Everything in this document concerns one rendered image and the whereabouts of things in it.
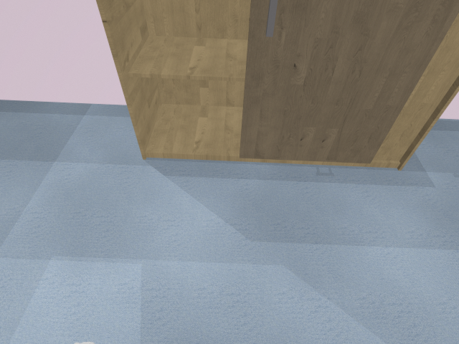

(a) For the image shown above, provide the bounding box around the wardrobe door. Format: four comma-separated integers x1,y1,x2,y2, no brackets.
240,0,459,163
373,13,459,161

